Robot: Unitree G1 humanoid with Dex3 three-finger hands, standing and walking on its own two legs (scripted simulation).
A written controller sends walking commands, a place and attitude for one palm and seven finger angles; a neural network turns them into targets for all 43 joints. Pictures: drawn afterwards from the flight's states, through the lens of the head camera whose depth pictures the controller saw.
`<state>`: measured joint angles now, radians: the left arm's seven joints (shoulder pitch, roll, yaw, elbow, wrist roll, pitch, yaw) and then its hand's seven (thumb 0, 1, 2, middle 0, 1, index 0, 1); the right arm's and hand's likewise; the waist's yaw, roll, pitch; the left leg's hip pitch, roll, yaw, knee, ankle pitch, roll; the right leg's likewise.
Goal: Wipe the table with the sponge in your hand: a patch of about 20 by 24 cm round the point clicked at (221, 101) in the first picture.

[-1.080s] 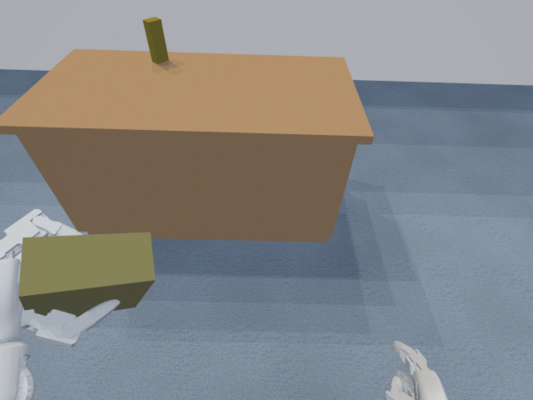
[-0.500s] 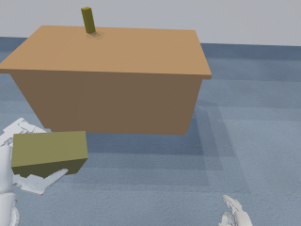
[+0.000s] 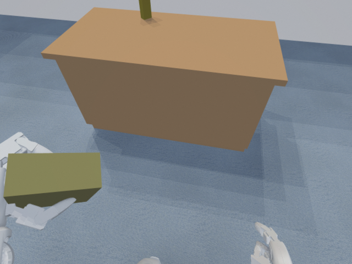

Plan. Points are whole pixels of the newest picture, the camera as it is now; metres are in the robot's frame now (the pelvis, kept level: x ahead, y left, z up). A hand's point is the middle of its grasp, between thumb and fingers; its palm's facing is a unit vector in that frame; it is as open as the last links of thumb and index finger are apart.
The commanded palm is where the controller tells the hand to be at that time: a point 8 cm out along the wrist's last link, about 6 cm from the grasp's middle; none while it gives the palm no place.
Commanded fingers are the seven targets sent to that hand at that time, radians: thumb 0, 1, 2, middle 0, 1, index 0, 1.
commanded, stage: walk to a spot facing it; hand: left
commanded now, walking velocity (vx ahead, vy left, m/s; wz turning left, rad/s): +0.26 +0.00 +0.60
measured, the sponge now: (68, 181) +0.22 +0.20 +0.15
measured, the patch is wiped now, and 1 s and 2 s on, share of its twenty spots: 0.00 0.00 0.00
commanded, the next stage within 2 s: none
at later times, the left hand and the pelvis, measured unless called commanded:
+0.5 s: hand out of the picture +0.12 +0.30 +0.19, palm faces +0.69 -0.62 -0.38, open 9.8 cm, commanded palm +0.06 +0.32 +0.19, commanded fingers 0.00 0.10 1.30 -1.20 -1.60 -1.20 -1.60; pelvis +0.01 +0.00 +0.00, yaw +20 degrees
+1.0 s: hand out of the picture +0.16 +0.32 +0.18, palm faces +0.81 -0.45 -0.39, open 9.8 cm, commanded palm +0.10 +0.33 +0.19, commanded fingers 0.00 0.10 1.30 -1.20 -1.60 -1.20 -1.60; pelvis +0.11 +0.01 +0.00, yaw +32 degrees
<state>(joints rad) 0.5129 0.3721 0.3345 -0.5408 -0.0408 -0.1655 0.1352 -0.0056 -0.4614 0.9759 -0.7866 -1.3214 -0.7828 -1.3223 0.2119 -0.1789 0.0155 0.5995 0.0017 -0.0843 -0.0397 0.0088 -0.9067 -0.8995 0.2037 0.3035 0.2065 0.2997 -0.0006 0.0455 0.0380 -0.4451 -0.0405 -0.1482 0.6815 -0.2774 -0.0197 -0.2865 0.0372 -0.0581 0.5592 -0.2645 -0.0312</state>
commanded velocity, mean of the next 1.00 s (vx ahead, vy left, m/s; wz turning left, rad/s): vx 0.34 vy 0.00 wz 0.45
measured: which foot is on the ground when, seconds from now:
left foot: up 0.00-0.26, down 0.28-0.60, up 0.62-0.98, down 1.00-1.00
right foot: down 0.00-0.28, up 0.30-0.58, down 0.60-1.00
